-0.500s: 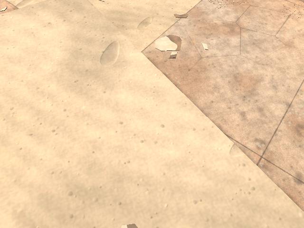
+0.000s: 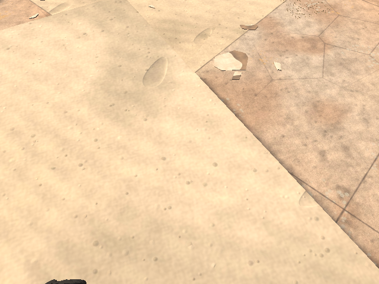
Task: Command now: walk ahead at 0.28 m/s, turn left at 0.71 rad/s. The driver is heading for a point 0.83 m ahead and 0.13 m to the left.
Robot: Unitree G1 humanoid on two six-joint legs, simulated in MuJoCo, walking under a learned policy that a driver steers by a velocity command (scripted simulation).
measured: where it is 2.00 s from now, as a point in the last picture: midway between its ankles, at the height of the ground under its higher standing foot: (104, 165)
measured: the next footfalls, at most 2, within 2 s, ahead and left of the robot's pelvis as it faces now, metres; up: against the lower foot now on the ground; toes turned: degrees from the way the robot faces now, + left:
left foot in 0.22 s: +0.06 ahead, +0.17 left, +0.00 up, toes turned +19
right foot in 0.66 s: +0.60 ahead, +0.22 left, +0.00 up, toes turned +17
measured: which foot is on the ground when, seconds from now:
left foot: up 0.00-0.20, down 0.22-0.68, up 0.70-1.00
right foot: down 0.00-0.22, up 0.24-0.64, down 0.66-1.00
